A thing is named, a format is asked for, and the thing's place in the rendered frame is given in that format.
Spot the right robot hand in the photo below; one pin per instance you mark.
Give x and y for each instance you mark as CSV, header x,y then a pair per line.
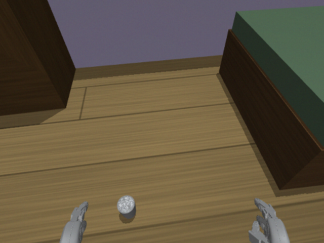
x,y
273,227

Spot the left robot hand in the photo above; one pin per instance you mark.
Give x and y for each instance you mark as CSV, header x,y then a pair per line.
x,y
74,229

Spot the bed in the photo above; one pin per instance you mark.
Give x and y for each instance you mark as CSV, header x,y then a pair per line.
x,y
273,67

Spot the cup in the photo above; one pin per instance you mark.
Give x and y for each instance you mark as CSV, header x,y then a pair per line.
x,y
126,206

